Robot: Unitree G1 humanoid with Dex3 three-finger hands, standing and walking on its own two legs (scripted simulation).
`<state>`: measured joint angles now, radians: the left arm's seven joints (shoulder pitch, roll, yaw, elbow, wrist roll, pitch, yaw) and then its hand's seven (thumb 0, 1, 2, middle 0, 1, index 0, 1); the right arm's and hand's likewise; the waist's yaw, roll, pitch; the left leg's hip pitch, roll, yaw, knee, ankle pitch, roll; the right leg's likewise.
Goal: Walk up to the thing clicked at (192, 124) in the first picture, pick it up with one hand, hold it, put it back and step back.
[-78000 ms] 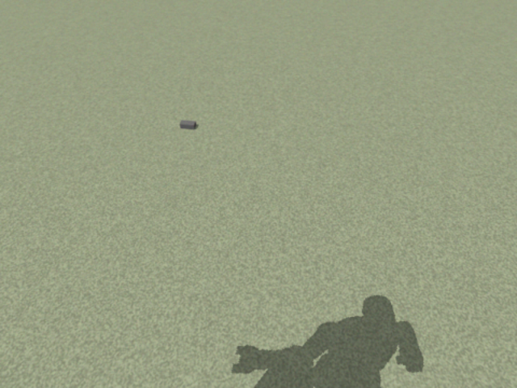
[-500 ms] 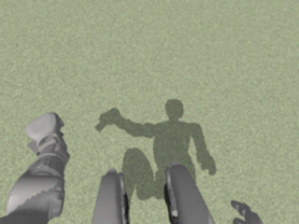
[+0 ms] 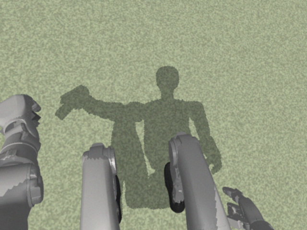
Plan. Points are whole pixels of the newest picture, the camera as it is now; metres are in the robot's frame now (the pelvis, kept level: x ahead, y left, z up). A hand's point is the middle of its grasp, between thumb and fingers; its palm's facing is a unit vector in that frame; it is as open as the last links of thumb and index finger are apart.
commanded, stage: crouch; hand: left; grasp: from above
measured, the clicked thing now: (21, 124) +0.40 +0.35 -0.20
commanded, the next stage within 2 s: lower in 0.66 s
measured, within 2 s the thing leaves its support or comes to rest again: rests again in 1.98 s
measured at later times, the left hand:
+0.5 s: hand (34, 122) +0.41 +0.34 -0.24, palm faces -0.37 -0.23 -0.90, open 5.9 cm
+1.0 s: hand (39, 124) +0.41 +0.34 -0.30, palm faces -0.37 -0.26 -0.89, open 5.7 cm
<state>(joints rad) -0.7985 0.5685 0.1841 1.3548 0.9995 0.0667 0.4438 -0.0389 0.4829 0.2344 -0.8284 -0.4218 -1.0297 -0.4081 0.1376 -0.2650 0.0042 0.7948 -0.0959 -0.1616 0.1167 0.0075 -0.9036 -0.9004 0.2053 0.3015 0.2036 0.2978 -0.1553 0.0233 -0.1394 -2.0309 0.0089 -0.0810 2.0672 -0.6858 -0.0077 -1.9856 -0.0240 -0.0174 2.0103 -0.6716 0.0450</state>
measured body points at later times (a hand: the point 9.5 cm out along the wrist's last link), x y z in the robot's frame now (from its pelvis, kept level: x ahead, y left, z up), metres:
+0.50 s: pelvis -0.01 +0.00 -0.08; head +0.22 +0.05 +0.30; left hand +0.42 +0.34 -0.19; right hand +0.04 -0.27 -0.20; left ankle +0.07 +0.12 -0.40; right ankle +0.09 -0.14 -0.40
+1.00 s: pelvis -0.01 +0.00 -0.11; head +0.24 +0.06 +0.26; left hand +0.43 +0.35 -0.25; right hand +0.04 -0.28 -0.22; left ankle +0.07 +0.12 -0.40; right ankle +0.09 -0.14 -0.40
